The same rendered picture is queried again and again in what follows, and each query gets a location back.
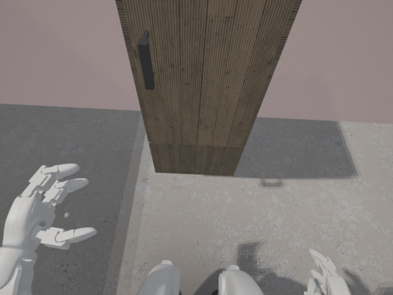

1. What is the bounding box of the right robot thigh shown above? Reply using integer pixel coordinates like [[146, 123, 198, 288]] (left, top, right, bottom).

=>
[[219, 269, 264, 295]]

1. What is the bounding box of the left robot forearm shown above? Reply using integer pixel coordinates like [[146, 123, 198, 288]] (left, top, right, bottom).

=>
[[0, 246, 38, 295]]

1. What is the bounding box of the robot thigh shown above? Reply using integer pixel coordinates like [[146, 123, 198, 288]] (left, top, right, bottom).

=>
[[136, 264, 181, 295], [219, 269, 264, 295]]

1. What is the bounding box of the robot right hand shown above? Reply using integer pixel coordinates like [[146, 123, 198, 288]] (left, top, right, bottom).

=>
[[304, 249, 351, 295]]

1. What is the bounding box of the left robot thigh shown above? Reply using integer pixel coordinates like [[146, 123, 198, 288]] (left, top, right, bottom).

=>
[[136, 264, 181, 295]]

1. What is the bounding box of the robot left hand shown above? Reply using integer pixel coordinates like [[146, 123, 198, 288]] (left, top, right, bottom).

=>
[[2, 163, 97, 251]]

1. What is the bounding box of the cupboard door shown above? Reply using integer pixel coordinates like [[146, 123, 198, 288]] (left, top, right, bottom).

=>
[[122, 0, 295, 147]]

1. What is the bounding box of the handle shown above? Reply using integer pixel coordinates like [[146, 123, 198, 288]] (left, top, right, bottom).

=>
[[138, 30, 155, 90]]

